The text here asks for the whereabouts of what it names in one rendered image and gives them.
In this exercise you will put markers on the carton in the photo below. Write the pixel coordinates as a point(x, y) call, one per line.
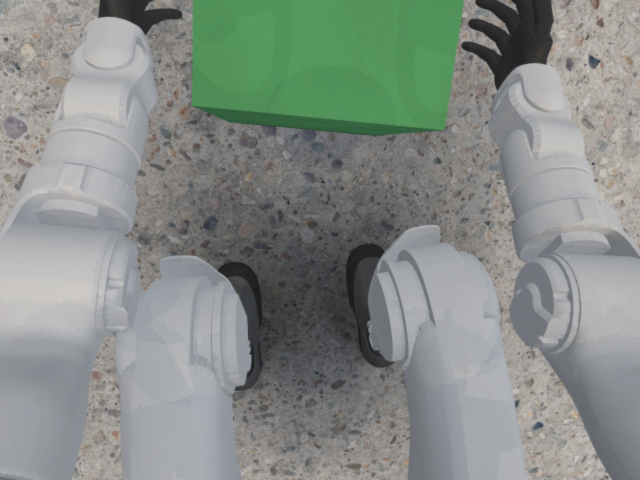
point(369, 67)

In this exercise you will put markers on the robot left upper arm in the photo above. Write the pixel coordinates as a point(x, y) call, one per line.
point(62, 290)

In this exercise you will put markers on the robot shin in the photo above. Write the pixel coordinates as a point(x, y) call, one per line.
point(430, 235)
point(170, 267)

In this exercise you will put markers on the robot right upper arm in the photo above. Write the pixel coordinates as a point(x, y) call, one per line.
point(582, 312)

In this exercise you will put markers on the left robot hand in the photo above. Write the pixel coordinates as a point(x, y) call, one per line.
point(133, 11)

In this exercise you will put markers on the robot left forearm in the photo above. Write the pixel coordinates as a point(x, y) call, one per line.
point(94, 148)

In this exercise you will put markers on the robot left shin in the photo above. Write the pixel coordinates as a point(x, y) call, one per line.
point(170, 267)

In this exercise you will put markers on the right robot hand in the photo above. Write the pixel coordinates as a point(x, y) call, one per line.
point(529, 40)

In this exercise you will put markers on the robot right shin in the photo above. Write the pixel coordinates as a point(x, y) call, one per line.
point(430, 235)

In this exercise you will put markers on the robot right forearm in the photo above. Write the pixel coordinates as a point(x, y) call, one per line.
point(556, 204)

